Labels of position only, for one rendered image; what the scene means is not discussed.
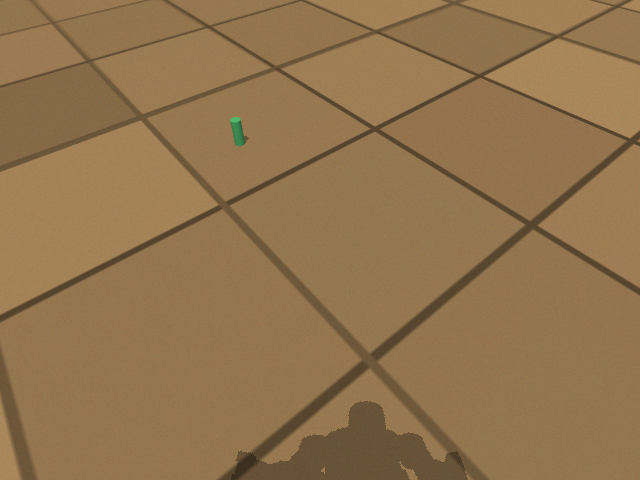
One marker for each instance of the can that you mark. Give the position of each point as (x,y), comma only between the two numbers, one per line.
(237,131)

